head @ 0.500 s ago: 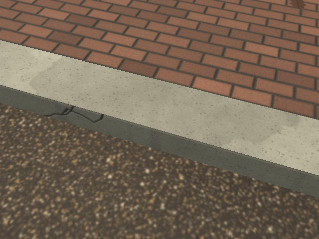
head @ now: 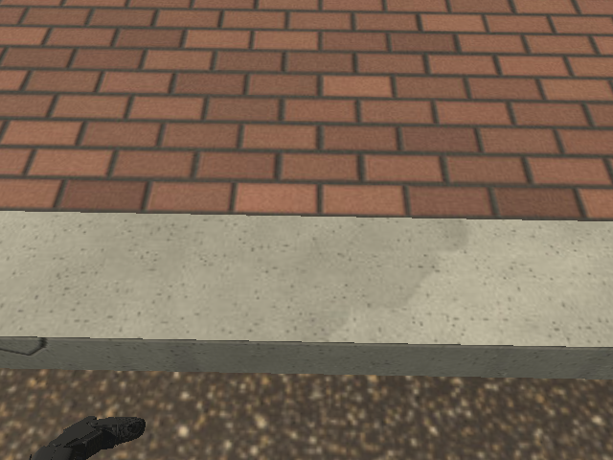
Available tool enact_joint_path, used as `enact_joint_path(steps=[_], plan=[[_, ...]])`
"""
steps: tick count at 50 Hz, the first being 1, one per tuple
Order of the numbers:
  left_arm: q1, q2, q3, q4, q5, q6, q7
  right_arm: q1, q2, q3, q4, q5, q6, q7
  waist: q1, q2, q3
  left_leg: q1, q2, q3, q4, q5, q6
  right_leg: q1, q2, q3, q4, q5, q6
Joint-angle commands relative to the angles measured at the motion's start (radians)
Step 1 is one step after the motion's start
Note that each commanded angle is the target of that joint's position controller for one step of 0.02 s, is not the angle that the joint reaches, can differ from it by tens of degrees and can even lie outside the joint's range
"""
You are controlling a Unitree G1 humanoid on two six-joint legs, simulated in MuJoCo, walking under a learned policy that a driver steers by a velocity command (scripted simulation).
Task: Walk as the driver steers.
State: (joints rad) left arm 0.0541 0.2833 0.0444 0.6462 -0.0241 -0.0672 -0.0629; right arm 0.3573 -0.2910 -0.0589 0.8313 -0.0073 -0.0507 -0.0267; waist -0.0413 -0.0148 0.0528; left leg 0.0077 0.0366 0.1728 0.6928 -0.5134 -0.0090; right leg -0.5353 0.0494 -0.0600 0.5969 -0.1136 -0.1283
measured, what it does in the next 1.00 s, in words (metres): walks ahead, turning right: left foot, then right foot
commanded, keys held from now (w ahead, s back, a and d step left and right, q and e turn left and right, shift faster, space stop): w+e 0.48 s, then w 0.24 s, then no key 0.24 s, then q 0.04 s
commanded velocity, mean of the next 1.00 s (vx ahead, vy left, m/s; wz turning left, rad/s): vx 0.44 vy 0.00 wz -0.39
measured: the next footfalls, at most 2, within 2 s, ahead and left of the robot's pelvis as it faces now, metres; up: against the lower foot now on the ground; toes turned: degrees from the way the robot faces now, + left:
left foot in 0.42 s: +0.42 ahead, +0.10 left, +0.00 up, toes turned -19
right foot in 0.86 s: +0.50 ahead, -0.21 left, +0.00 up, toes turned -24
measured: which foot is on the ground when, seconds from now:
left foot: up 0.00-0.40, down 0.42-0.88, up 0.90-1.00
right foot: down 0.00-0.44, up 0.46-0.84, down 0.86-1.00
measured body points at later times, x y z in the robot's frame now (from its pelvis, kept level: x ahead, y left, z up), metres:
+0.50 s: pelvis +0.28 +0.02 +0.01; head +0.30 +0.02 +0.46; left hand +0.46 +0.27 -0.09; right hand +0.39 -0.27 -0.06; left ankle +0.38 +0.11 -0.71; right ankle +0.14 -0.06 -0.65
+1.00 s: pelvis +0.45 -0.08 +0.02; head +0.45 -0.10 +0.47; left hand +0.66 +0.09 -0.09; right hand +0.41 -0.34 -0.11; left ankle +0.40 +0.09 -0.57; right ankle +0.46 -0.19 -0.71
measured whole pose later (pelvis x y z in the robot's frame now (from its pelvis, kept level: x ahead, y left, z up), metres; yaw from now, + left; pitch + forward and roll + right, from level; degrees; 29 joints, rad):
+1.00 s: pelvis +0.45 -0.08 +0.02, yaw -22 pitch +1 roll +0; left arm 0.20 0.20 0.02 0.76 0.02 0.00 -0.01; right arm 0.30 -0.25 -0.03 0.83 0.02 -0.01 -0.01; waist 0.00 0.03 0.00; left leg -0.46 0.03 -0.03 1.41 -0.55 -0.09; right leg -0.33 0.02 -0.03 0.47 -0.16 -0.05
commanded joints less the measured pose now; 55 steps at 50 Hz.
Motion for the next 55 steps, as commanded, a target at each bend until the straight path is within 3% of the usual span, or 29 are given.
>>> enact_joint_path(steps=[1, 2, 3, 5, 8, 12, 16, 19, 21, 22, 23, 24, 25, 26, 28, 32, 35, 36, 39, 42, 43, 44, 45, 46, 47, 48, 49, 51, 55], plan=[[0.383, 0.239, 0.083, -0.003, 0.006, -0.001, 0.029, -0.018, -0.113, 0.003, -0.147, 0.016, -0.085, 0.033, 0.175, -0.119, -0.464, -0.777, -0.068, -0.299, 0.760, -0.069, 0.013, 0.999, -0.370, 0.888, -0.254, -0.262, -0.305], [0.331, 0.202, 0.072, -0.001, 0.011, -0.008, 0.032, -0.127, -0.151, -0.007, -0.189, 0.050, -0.104, 0.040, 0.174, -0.067, -0.289, -0.837, -0.018, -0.296, 0.709, 0.045, 0.031, 0.867, -0.340, 0.727, -0.295, -0.193, -0.246], [0.254, 0.184, 0.066, -0.015, 0.008, -0.012, 0.033, -0.140, -0.139, 0.000, -0.195, 0.036, -0.112, 0.033, 0.117, 0.036, -0.189, -0.797, 0.026, -0.283, 0.612, 0.127, 0.033, 0.691, -0.298, 0.613, -0.306, -0.070, -0.212], [0.155, 0.147, 0.053, -0.048, 0.022, -0.013, 0.038, -0.113, -0.147, -0.011, -0.190, -0.001, -0.094, 0.021, 0.036, 0.037, -0.114, -0.659, 0.070, -0.276, 0.509, 0.171, 0.003, 0.451, -0.239, 0.480, -0.342, 0.160, -0.194], [0.141, 0.158, 0.056, -0.040, 0.014, -0.017, 0.047, -0.087, -0.118, -0.005, -0.196, -0.016, -0.061, 0.016, 0.001, 0.002, -0.089, -0.595, 0.078, -0.241, 0.394, 0.208, -0.049, 0.293, -0.200, 0.380, -0.375, 0.295, -0.196], [0.164, 0.182, 0.061, -0.026, 0.005, -0.006, 0.069, -0.238, -0.063, 0.019, -0.236, -0.021, -0.055, 0.011, 0.049, -0.029, -0.064, -0.518, 0.018, -0.196, 0.083, 0.459, -0.076, 0.181, -0.096, 0.261, -0.342, 0.262, -0.124], [0.249, 0.186, 0.063, -0.001, -0.002, 0.015, 0.076, -0.331, -0.075, 0.019, -0.263, 0.008, -0.063, 0.023, 0.104, -0.081, -0.117, -0.447, -0.050, -0.209, -0.103, 0.544, -0.078, 0.281, -0.127, 0.349, -0.252, 0.155, -0.084], [0.230, 0.155, 0.053, -0.011, -0.002, 0.028, 0.076, -0.281, -0.117, -0.002, -0.256, 0.013, -0.065, 0.028, 0.060, -0.119, -0.116, -0.379, -0.060, -0.232, -0.169, 0.401, -0.040, 0.337, -0.156, 0.464, -0.148, 0.048, -0.056], [0.186, 0.099, 0.035, -0.032, 0.002, 0.018, 0.075, -0.126, -0.158, -0.031, -0.233, -0.007, -0.079, 0.020, -0.040, -0.104, -0.188, -0.111, -0.006, -0.252, -0.267, 0.455, 0.033, 0.269, -0.069, 0.417, 0.085, 0.134, 0.011], [0.213, 0.014, 0.007, -0.057, 0.024, 0.011, 0.075, 0.028, -0.231, -0.049, -0.226, -0.025, -0.080, 0.009, -0.072, 0.071, -0.338, 0.174, 0.239, -0.502, -0.257, 0.557, 0.115, 0.109, 0.014, 0.303, 0.415, -0.200, 0.067], [0.338, 0.032, 0.001, -0.088, -0.006, 0.002, 0.073, 0.063, -0.268, -0.059, -0.192, -0.032, -0.071, 0.020, 0.013, 0.359, -0.378, 0.309, 0.434, -0.976, -0.349, 0.312, 0.279, -0.196, 0.063, 0.262, 0.636, -0.521, 0.099], [0.326, 0.138, 0.024, -0.049, -0.019, 0.012, 0.076, 0.009, -0.169, -0.042, -0.220, -0.017, -0.066, 0.023, -0.010, 0.189, -0.269, 0.232, 0.409, -0.945, -0.375, 0.063, 0.269, -0.286, -0.018, 0.277, 0.762, -0.443, 0.121], [0.219, 0.164, 0.032, -0.064, -0.009, 0.022, 0.075, -0.008, -0.111, -0.026, -0.226, -0.012, -0.056, 0.018, -0.041, 0.118, -0.162, 0.126, 0.348, -0.774, -0.383, 0.045, 0.232, -0.309, -0.043, 0.234, 0.798, -0.358, 0.134], [0.171, 0.139, 0.028, -0.075, 0.007, 0.027, 0.076, -0.041, -0.090, -0.014, -0.223, -0.015, -0.049, 0.018, -0.025, 0.066, -0.096, 0.010, 0.289, -0.661, -0.409, 0.122, 0.212, -0.289, -0.065, 0.212, 0.777, -0.297, 0.142], [0.176, 0.084, 0.021, -0.072, 0.009, 0.027, 0.067, -0.055, -0.065, -0.003, -0.200, -0.022, -0.047, 0.016, 0.015, 0.108, -0.034, -0.124, 0.217, -0.523, -0.458, 0.249, 0.205, -0.224, -0.088, 0.193, 0.735, -0.233, 0.154], [0.183, 0.022, 0.002, -0.060, 0.016, 0.032, 0.059, -0.030, -0.083, -0.012, -0.161, -0.010, -0.050, 0.018, 0.040, 0.104, -0.045, -0.153, 0.210, -0.365, -0.469, 0.586, 0.242, -0.213, -0.085, 0.144, 0.645, -0.192, 0.185], [0.084, -0.010, -0.015, -0.079, 0.027, 0.026, 0.050, -0.034, -0.102, -0.017, -0.156, 0.001, -0.037, 0.007, 0.019, 0.100, -0.052, -0.148, 0.193, -0.281, -0.485, 0.615, 0.223, -0.158, -0.114, 0.086, 0.418, -0.060, 0.187], [0.124, -0.041, -0.027, -0.053, 0.030, 0.034, 0.047, -0.035, -0.098, -0.014, -0.148, -0.006, -0.025, 0.011, 0.027, 0.133, -0.081, -0.174, 0.189, -0.254, -0.475, 0.632, 0.224, -0.057, -0.090, 0.026, 0.418, -0.083, 0.185], [0.046, -0.020, -0.021, -0.079, 0.025, 0.038, 0.045, -0.009, -0.113, -0.011, -0.134, 0.015, -0.009, 0.009, 0.003, 0.150, -0.032, -0.169, 0.202, -0.231, -0.456, 0.818, 0.195, 0.048, -0.070, 0.010, 0.205, -0.032, 0.155], [0.188, 0.033, 0.014, -0.032, 0.042, 0.026, 0.050, -0.041, -0.129, -0.009, -0.112, 0.032, 0.003, 0.001, 0.094, 0.169, -0.143, -0.042, 0.158, -0.179, -0.228, 1.134, 0.117, 0.244, -0.029, 0.023, -0.089, 0.148, 0.095], [0.270, 0.049, 0.028, 0.007, 0.042, 0.020, 0.049, -0.029, -0.115, -0.007, -0.103, 0.041, 0.003, 0.005, 0.131, 0.148, -0.166, -0.067, 0.099, -0.146, -0.100, 1.056, 0.079, 0.360, -0.005, 0.000, -0.252, 0.306, 0.086], [0.353, 0.106, 0.042, 0.048, 0.046, 0.021, 0.057, -0.032, -0.071, 0.006, -0.116, 0.010, -0.007, 0.010, 0.146, 0.032, -0.201, -0.283, 0.035, -0.131, 0.120, 0.722, 0.020, 0.612, -0.125, 0.127, -0.205, 0.804, 0.062], [0.421, 0.134, 0.030, 0.068, 0.085, 0.033, 0.070, 0.128, 0.047, 0.044, -0.084, -0.012, -0.015, 0.024, 0.080, -0.246, -0.357, -0.478, -0.041, -0.176, 0.480, -0.094, -0.059, 0.819, -0.439, 0.436, -0.126, 1.290, -0.115], [0.424, 0.111, 0.028, 0.083, 0.088, 0.042, 0.062, 0.233, 0.013, 0.032, -0.004, 0.022, -0.003, 0.027, 0.085, -0.148, -0.435, -0.480, -0.020, -0.297, 0.705, -0.099, -0.079, 0.729, -0.489, 0.486, -0.147, 1.066, -0.213], [0.340, 0.100, 0.029, 0.081, 0.062, 0.054, 0.057, 0.167, -0.030, 0.017, -0.007, 0.040, 0.011, 0.029, 0.075, -0.109, -0.308, -0.561, -0.008, -0.250, 0.836, -0.089, -0.089, 0.606, -0.443, 0.436, -0.212, 0.713, -0.226], [0.250, 0.064, 0.020, 0.091, 0.038, 0.068, 0.057, 0.073, -0.025, 0.012, -0.019, 0.038, 0.027, 0.019, 0.061, -0.077, -0.183, -0.638, 0.003, -0.211, 0.912, -0.085, -0.091, 0.494, -0.387, 0.396, -0.269, 0.402, -0.193], [0.177, 0.008, 0.000, 0.088, 0.033, 0.070, 0.053, 0.028, -0.023, 0.008, -0.026, 0.035, 0.044, 0.008, 0.038, -0.019, -0.105, -0.646, 0.022, -0.226, 0.885, -0.057, -0.093, 0.384, -0.345, 0.340, -0.303, 0.210, -0.145], [0.159, -0.011, -0.005, 0.140, 0.047, 0.071, 0.049, 0.042, 0.020, 0.007, -0.008, 0.042, 0.083, -0.014, 0.016, -0.112, -0.050, -0.570, -0.006, -0.201, 1.059, -0.052, -0.097, 0.228, -0.301, 0.240, -0.362, 0.180, -0.118], [0.201, 0.005, -0.001, 0.203, 0.055, 0.054, 0.090, -0.019, 0.021, -0.001, -0.049, 0.036, 0.093, -0.053, 0.031, -0.080, -0.043, -0.683, -0.025, -0.233, 1.101, 0.018, -0.090, 0.302, -0.319, 0.168, -0.354, 0.234, -0.137]])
